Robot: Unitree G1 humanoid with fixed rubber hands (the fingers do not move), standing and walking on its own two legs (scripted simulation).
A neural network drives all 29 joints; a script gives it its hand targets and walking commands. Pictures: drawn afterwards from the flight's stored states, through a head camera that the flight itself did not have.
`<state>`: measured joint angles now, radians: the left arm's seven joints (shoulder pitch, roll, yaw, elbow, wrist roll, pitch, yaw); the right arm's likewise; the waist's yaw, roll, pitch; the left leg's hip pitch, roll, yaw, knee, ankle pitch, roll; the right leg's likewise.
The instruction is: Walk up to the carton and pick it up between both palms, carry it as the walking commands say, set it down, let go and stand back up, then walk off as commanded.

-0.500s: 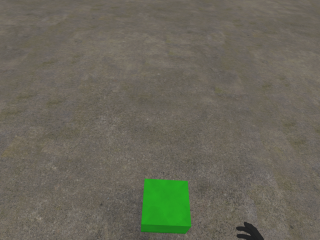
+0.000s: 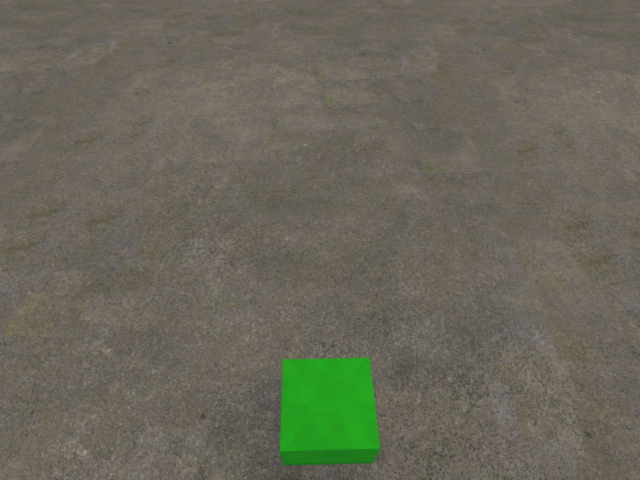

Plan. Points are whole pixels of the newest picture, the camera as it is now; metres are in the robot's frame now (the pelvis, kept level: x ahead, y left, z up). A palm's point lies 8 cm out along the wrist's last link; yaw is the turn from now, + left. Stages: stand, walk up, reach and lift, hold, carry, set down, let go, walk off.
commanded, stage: walk up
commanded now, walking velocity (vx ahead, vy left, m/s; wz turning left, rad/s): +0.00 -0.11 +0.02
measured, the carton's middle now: (327, 410) +0.43 -0.02 -0.68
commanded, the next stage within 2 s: stand in 0.96 s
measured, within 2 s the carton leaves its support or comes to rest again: neither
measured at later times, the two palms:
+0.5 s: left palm out of the picture +0.05 +0.20 -0.11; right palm out of the picture +0.03 -0.29 -0.12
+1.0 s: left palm out of the picture +0.02 +0.20 -0.12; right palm out of the picture +0.02 -0.29 -0.11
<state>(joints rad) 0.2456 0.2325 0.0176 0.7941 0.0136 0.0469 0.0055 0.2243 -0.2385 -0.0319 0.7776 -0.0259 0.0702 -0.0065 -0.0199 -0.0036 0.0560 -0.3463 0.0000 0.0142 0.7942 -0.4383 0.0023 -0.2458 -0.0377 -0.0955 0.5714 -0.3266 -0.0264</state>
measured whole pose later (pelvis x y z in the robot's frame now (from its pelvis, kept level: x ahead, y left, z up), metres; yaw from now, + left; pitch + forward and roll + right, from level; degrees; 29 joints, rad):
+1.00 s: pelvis -0.05 -0.04 +0.01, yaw +0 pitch -1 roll +0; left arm 0.28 0.22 0.01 0.79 0.01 0.04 -0.01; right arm 0.29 -0.22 -0.03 0.78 -0.03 0.02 0.00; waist -0.01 -0.03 0.02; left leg -0.24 0.02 0.02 0.48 -0.23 -0.02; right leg -0.25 -0.03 -0.07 0.50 -0.24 -0.01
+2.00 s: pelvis -0.05 -0.03 -0.04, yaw -1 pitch +18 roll +0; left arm -0.17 0.22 0.09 0.67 -0.02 0.08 0.01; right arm -0.20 -0.22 -0.10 0.62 -0.02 0.09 0.03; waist 0.00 -0.01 0.04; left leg -0.81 0.03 0.02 0.89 -0.40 -0.02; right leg -0.82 -0.03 -0.05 0.88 -0.38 0.00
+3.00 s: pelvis -0.09 -0.02 -0.11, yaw -2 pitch +44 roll -1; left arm -1.13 0.22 0.39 0.78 0.00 0.16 0.05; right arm -1.19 -0.30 -0.33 0.90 0.00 0.14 0.02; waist 0.02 -0.01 0.08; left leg -1.50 0.04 0.02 1.08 -0.33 0.00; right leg -1.50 -0.03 -0.04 1.03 -0.30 0.00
